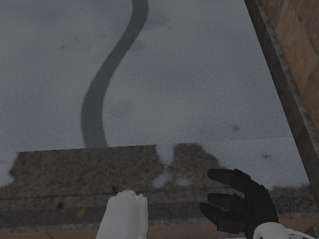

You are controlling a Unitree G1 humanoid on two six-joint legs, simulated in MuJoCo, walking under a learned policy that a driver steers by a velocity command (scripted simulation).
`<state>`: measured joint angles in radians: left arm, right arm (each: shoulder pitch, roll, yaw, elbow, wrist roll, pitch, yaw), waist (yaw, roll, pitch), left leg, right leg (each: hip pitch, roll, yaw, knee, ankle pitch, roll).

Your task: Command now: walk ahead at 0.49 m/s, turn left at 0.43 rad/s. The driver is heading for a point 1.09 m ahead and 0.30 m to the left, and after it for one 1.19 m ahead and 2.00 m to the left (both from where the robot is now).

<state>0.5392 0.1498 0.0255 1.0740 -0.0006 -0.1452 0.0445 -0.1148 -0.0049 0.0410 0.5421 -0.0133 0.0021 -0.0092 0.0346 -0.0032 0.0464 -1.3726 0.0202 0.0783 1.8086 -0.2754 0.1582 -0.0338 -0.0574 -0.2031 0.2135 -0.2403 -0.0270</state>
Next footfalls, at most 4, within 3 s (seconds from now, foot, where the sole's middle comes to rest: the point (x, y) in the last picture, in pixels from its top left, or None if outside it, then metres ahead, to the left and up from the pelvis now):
0.10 left None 0.23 0.08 -0.61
0.56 right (177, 171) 0.55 0.01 -0.44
1.04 left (87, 126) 0.73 0.34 -0.44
1.58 right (104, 55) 1.12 0.33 -0.44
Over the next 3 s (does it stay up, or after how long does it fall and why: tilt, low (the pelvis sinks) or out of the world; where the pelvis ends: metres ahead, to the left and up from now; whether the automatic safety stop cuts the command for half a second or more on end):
stays up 1.01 0.38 0.33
